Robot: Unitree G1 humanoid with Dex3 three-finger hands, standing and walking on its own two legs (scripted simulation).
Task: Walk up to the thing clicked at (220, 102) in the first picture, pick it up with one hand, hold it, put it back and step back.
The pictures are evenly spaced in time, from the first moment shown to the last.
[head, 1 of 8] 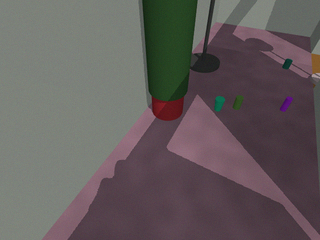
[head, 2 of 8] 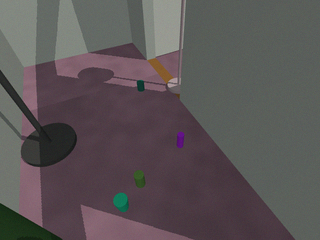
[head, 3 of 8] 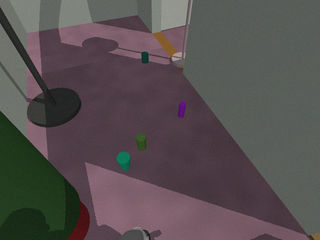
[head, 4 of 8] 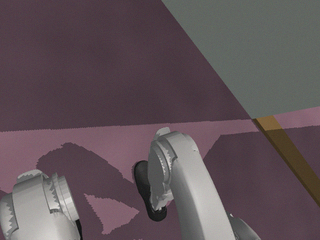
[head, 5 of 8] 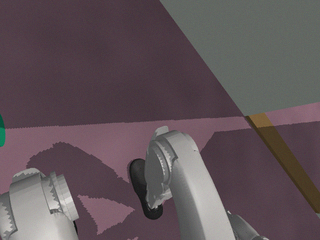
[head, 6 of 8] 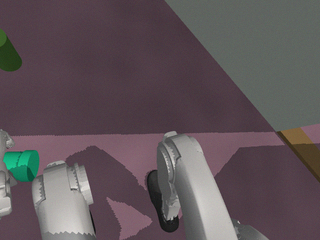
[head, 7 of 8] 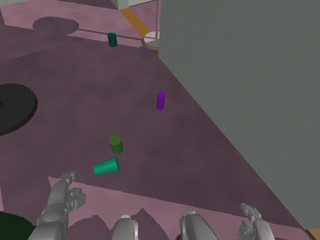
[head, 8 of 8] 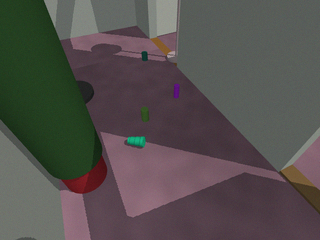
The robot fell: no
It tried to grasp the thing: yes
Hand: left
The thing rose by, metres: 0.08
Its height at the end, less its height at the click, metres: -0.03
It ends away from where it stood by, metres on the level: 0.12
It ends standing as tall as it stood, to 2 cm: no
